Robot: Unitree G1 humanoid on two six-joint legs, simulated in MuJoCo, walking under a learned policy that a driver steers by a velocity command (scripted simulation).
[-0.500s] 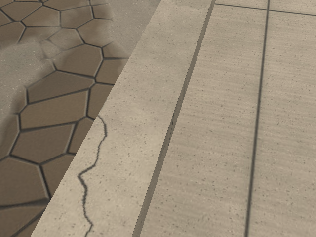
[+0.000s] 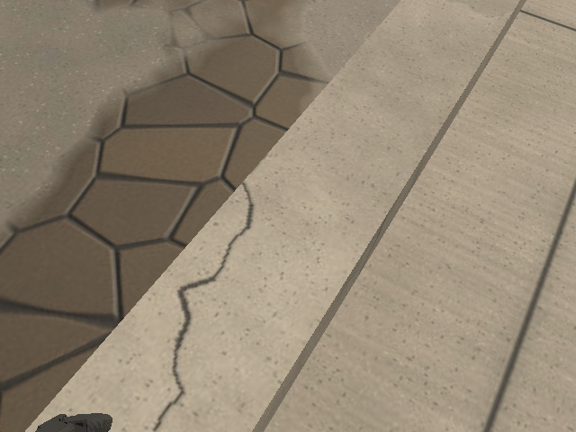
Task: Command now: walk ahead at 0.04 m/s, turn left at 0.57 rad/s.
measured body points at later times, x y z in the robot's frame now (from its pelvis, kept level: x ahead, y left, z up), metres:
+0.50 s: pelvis +0.01 -0.07 +0.01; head +0.05 -0.07 +0.45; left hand +0.06 +0.23 -0.09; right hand +0.25 -0.29 -0.09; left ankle -0.04 +0.06 -0.68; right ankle +0.04 -0.18 -0.74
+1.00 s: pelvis +0.06 -0.03 +0.00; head +0.07 +0.00 +0.45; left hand +0.07 +0.30 -0.09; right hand +0.31 -0.20 -0.09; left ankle -0.06 +0.03 -0.74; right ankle +0.19 -0.08 -0.72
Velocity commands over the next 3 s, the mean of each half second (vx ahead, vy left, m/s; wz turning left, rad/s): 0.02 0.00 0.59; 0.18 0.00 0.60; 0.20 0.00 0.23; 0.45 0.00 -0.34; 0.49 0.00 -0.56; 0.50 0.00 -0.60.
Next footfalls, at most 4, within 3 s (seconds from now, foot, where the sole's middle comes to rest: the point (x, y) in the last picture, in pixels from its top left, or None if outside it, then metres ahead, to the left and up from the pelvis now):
0.20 right None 0.08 -0.17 -0.77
0.64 left None -0.02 0.05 -0.77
1.04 right None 0.21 -0.05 -0.77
1.34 left None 0.03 0.09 -0.77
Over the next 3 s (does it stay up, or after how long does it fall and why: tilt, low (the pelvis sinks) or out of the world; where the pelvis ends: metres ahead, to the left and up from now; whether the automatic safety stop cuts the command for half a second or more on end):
stays up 1.01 0.25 0.10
